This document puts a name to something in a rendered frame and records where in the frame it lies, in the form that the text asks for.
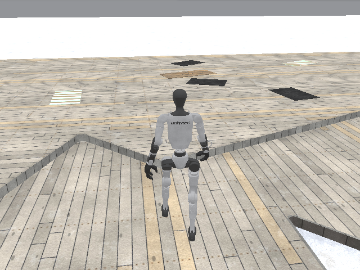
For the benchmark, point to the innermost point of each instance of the robot left upper arm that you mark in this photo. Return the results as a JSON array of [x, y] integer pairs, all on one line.
[[159, 128]]

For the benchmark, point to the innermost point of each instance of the right robot forearm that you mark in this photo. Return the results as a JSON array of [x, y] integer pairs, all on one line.
[[204, 145]]

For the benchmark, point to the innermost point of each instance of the robot left hand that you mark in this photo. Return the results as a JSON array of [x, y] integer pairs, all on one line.
[[147, 170]]

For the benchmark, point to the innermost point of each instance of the robot right hand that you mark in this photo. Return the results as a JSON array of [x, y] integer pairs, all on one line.
[[202, 153]]

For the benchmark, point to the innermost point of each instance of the robot right thigh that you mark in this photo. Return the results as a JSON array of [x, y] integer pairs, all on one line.
[[193, 174]]

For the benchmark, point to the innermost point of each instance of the robot right upper arm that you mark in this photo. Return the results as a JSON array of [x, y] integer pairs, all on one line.
[[199, 126]]

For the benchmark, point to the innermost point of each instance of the robot torso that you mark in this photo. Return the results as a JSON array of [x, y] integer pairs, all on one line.
[[180, 136]]

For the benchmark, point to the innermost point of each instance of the left robot forearm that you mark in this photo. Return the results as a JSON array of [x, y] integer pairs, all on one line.
[[152, 154]]

